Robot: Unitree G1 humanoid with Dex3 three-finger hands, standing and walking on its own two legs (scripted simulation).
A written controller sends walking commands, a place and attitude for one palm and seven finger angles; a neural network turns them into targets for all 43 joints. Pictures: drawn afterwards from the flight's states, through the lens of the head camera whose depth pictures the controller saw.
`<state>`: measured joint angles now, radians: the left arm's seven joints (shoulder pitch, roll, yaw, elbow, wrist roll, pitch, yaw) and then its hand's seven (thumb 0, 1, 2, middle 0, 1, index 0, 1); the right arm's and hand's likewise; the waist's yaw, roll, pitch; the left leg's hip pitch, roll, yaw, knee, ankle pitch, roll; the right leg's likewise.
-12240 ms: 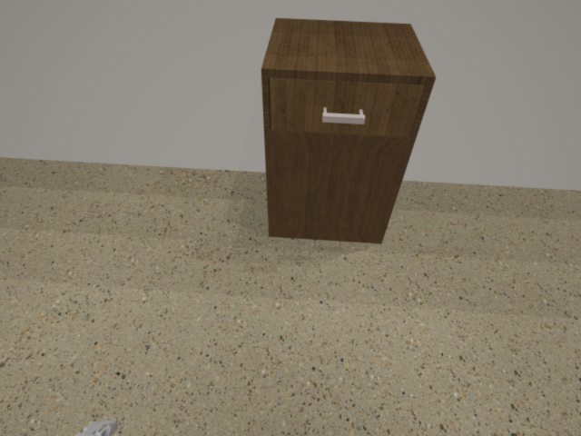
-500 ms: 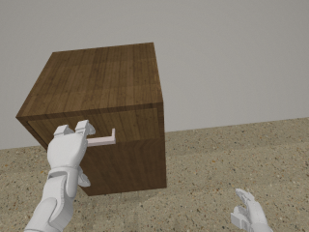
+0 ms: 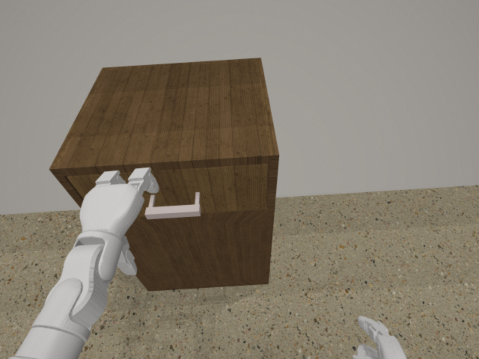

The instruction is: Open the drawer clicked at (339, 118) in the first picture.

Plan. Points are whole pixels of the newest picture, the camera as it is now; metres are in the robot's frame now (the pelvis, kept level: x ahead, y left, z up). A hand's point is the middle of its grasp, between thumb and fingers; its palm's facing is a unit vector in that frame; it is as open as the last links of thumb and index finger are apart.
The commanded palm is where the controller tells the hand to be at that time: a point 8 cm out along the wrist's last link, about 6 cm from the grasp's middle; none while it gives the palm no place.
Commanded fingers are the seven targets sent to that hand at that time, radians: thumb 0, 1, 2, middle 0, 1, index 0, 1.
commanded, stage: raise the hand with hooked fingers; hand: left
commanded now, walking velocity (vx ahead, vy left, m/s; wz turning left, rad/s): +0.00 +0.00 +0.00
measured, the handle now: (174, 204) +0.46 +0.24 -0.11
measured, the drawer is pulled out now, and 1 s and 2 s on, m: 0.00 0.00 0.00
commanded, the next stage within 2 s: move the hooked fingers above the handle in 0.10 s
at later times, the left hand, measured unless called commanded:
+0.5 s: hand (133, 223) +0.31 +0.23 +0.05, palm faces +0.00 -0.07 -1.00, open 13.8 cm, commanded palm +0.30 +0.24 +0.10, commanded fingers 0.00 -0.50 0.30 -0.30 -1.20 -0.30 -1.20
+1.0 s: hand (148, 212) +0.36 +0.24 +0.00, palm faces -0.03 -0.04 -1.00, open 13.8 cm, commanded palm +0.34 +0.24 +0.06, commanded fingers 0.00 -0.50 0.30 -0.30 -1.20 -0.30 -1.20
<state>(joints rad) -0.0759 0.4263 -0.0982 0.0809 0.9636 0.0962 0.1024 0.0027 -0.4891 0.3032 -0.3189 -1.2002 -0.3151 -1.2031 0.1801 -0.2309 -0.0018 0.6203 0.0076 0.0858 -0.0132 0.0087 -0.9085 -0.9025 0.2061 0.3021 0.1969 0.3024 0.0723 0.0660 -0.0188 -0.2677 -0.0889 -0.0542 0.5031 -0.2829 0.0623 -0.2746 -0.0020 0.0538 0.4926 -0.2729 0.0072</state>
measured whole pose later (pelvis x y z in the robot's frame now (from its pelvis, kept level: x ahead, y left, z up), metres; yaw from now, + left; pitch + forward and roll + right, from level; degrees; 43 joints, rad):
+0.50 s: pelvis +0.01 -0.04 +0.00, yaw +0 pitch +5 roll +0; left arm -0.11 0.46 -0.02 0.26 0.96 0.05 0.15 0.00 -0.49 0.30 -0.32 -1.20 -0.32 -1.20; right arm 0.14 -0.25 -0.02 0.62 0.02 0.07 -0.06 0.01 -0.91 -0.90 0.21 0.30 0.20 0.30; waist 0.06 0.05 -0.04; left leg -0.31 -0.04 -0.08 0.53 -0.31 0.01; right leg -0.32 0.05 0.03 0.54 -0.30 -0.03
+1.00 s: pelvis +0.01 -0.04 -0.02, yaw -1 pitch +12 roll +0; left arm -0.26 0.45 0.02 0.54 1.01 0.02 0.28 0.00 -0.49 0.30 -0.32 -1.20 -0.31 -1.20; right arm 0.23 -0.25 -0.05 0.66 0.03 0.08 -0.05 0.01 -0.91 -0.90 0.21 0.30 0.20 0.30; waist 0.01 0.05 -0.11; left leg -0.49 -0.04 -0.05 0.66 -0.37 0.02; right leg -0.51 0.05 0.05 0.66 -0.35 -0.03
